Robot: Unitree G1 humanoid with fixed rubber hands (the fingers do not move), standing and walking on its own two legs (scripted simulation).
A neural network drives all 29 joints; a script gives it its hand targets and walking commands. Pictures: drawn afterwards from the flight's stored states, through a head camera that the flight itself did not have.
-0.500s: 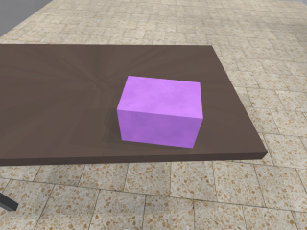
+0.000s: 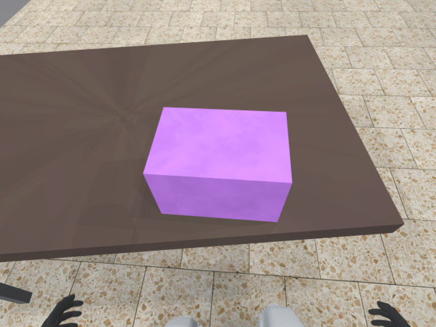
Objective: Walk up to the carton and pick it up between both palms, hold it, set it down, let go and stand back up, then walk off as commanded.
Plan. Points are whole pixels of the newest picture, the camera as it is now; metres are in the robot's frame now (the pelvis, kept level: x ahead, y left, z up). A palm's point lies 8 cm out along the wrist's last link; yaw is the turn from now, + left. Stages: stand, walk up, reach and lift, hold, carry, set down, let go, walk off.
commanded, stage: walk up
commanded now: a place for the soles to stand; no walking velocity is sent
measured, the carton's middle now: (220, 165) +0.43 +0.00 +0.02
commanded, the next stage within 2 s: none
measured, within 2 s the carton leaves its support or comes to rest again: neither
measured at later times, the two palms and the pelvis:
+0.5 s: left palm out of the picture +0.05 +0.31 -0.09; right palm out of the picture +0.09 -0.30 -0.08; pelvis -0.04 +0.00 +0.02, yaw +2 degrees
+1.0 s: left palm out of the picture +0.06 +0.30 -0.06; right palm out of the picture +0.09 -0.30 -0.08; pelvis -0.03 -0.02 +0.04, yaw +4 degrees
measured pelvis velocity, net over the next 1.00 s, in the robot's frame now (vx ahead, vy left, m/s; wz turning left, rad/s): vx -0.03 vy -0.02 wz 0.08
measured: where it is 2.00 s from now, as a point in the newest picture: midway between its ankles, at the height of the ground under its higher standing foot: outside the picture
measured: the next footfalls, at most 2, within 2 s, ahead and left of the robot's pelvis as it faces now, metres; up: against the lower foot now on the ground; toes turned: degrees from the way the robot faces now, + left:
none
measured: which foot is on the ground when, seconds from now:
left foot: down 0.00-1.00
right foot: down 0.00-1.00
